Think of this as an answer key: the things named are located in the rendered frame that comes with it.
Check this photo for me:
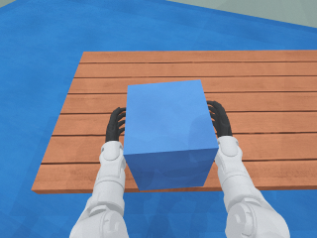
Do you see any carton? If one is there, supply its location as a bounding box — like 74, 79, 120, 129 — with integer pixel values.
123, 79, 219, 191

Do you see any robot right upper arm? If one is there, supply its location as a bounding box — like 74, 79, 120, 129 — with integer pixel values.
225, 202, 290, 238

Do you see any robot left forearm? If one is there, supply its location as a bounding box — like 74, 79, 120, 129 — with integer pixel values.
69, 141, 127, 237

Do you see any table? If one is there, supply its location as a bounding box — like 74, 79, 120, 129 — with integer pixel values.
31, 50, 317, 194

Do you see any right robot hand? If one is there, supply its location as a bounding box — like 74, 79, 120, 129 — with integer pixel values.
206, 100, 233, 138

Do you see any left robot hand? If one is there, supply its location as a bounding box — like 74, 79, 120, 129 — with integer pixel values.
105, 107, 127, 143

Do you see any robot left upper arm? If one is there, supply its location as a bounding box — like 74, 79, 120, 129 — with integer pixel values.
69, 210, 129, 238

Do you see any robot right forearm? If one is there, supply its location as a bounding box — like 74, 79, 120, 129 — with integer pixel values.
214, 136, 290, 238

